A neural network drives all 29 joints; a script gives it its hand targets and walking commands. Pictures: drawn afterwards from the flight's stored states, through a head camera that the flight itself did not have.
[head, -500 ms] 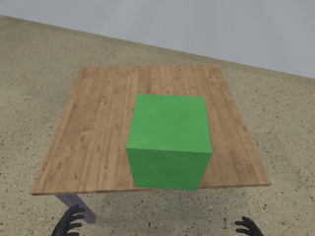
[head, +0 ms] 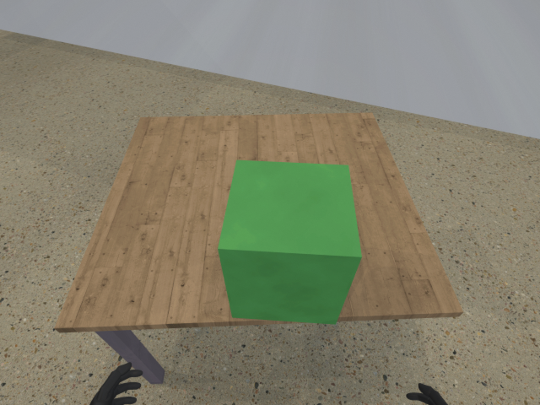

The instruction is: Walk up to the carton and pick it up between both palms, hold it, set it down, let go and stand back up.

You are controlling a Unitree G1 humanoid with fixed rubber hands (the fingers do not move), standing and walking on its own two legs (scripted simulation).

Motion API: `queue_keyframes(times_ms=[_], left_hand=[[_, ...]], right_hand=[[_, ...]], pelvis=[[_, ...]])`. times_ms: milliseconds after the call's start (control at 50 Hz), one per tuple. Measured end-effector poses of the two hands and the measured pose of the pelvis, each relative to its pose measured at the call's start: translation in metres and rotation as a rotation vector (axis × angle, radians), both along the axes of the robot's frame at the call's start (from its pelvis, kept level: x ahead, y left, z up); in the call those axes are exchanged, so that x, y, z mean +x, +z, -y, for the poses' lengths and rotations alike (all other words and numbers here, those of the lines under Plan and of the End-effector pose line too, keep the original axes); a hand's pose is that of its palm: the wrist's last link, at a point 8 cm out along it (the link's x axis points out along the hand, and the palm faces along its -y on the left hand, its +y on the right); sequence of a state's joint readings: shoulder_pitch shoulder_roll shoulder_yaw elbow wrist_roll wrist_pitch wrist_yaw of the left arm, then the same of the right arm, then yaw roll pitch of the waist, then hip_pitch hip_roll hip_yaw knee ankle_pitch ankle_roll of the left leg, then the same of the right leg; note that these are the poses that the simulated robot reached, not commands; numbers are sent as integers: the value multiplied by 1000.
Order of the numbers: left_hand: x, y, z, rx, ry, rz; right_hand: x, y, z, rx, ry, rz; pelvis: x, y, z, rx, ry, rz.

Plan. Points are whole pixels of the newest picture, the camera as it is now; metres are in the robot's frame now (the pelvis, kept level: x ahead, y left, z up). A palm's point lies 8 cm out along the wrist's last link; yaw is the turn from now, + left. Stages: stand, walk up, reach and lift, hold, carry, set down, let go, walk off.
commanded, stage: stand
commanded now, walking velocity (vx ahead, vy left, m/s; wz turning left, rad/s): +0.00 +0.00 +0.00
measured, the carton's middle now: (287, 244) +0.41 -0.02 -0.05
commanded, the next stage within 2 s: walk up in 0.30 s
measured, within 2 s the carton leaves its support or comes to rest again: neither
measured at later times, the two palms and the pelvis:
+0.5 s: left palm out of the picture +0.09 +0.27 -0.10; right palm out of the picture +0.07 -0.25 -0.11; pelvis -0.02 +0.01 +0.01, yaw +0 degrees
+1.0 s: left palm out of the picture +0.08 +0.27 -0.09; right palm out of the picture +0.07 -0.27 -0.11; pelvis -0.02 +0.00 +0.01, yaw +0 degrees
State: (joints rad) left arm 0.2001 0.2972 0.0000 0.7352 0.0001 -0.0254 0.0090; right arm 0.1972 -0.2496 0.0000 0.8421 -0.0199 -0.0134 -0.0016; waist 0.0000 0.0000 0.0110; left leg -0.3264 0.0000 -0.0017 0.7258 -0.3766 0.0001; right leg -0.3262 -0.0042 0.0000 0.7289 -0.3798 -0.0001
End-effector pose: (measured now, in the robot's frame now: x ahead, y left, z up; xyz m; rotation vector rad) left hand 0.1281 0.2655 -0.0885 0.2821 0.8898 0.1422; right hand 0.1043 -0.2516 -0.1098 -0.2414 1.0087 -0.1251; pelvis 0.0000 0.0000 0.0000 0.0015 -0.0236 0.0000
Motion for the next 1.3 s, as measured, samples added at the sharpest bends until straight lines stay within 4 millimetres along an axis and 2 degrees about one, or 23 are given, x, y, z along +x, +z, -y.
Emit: queue_keyframes(times_ms=[560,860,1180,1300], left_hand=[[-45,-9,-9,-6,32,-107],[-44,-4,-2,1,29,-121],[-44,-4,-2,0,29,-115],[-30,-6,-1,12,72,-228]], right_hand=[[-41,-1,-1,-9,-19,-81],[-37,2,16,-19,-13,-74],[-37,3,16,-22,-15,-67],[-16,4,17,-21,72,20]], pelvis=[[-20,8,-5,-7,0,1],[-17,10,4,5,0,-6],[-18,11,3,5,0,0],[-19,4,4,6,0,16]])
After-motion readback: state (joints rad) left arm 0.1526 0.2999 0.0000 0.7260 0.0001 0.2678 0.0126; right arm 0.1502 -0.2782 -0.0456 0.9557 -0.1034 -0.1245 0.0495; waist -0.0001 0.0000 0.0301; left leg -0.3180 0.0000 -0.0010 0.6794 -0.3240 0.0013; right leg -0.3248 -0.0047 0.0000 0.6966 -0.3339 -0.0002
